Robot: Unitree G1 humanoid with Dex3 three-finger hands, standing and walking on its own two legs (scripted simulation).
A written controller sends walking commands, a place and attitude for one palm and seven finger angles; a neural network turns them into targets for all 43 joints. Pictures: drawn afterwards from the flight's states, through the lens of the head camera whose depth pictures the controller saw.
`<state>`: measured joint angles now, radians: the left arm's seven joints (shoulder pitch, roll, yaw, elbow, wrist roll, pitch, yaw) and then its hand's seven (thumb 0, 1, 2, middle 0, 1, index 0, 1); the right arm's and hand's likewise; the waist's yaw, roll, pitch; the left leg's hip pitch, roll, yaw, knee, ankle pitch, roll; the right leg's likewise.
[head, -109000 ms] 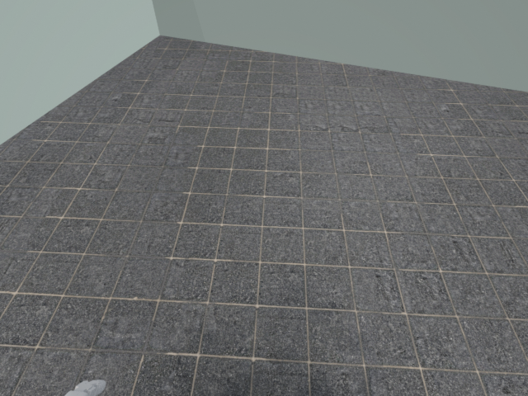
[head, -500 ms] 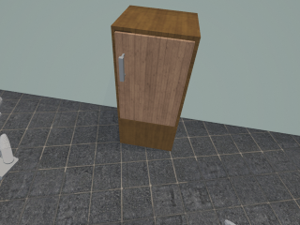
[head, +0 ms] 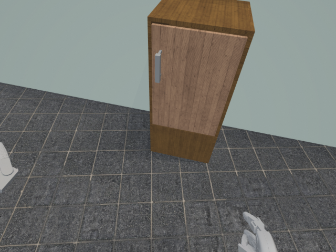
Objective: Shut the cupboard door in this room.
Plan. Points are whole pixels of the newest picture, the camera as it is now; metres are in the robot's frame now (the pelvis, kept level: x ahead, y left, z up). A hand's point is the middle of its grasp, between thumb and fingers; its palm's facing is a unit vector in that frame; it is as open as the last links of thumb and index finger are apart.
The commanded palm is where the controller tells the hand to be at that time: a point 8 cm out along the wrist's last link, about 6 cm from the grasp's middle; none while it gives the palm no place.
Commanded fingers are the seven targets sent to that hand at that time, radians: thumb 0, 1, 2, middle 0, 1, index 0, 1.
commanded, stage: stop stepping back and stand still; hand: left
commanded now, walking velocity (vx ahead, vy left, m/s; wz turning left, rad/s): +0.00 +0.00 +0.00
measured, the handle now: (158, 66) +0.88 +0.10 -0.02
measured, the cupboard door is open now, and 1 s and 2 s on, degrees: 0 0 0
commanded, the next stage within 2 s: let the arm hang, fingers relaxed in 0.40 s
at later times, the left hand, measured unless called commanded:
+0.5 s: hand (14, 175) +0.20 +0.28 +0.16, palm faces +0.44 -0.79 -0.43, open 7.4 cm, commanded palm none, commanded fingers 0.00 0.90 0.90 -0.20 -0.30 -0.20 -0.30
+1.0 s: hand out of the picture -0.07 +0.19 -0.17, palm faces +0.06 -0.98 -0.21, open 7.2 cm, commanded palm none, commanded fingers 0.00 0.90 0.90 -0.20 -0.30 -0.20 -0.30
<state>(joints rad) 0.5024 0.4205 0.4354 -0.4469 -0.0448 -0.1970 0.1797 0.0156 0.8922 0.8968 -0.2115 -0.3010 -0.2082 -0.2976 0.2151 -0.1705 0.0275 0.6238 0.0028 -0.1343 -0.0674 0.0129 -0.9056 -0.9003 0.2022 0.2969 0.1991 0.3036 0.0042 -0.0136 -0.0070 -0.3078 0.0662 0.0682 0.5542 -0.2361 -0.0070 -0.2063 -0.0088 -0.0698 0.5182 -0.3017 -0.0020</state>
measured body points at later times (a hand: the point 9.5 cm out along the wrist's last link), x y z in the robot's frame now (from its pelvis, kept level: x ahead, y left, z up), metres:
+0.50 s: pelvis +0.00 +0.01 +0.01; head +0.00 +0.01 +0.46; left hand +0.17 +0.32 +0.19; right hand +0.16 -0.23 -0.08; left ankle +0.04 +0.12 -0.73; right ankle -0.02 -0.12 -0.73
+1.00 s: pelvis -0.03 +0.00 +0.00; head -0.01 +0.01 +0.45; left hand -0.07 +0.24 -0.15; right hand -0.05 -0.23 -0.15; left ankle +0.04 +0.12 -0.73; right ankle -0.02 -0.12 -0.73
